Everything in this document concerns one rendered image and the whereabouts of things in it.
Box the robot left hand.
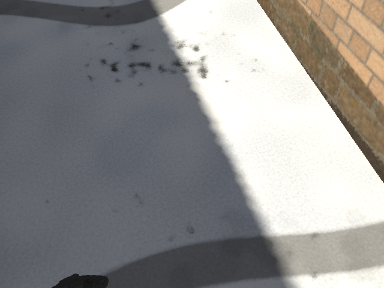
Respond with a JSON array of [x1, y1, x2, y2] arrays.
[[52, 274, 109, 288]]

